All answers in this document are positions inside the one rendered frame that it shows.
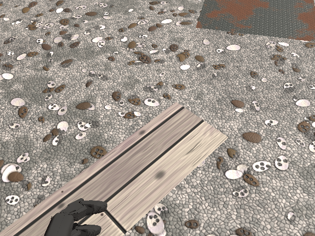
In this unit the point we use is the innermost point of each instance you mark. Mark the left robot hand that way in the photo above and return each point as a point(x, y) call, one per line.
point(62, 223)

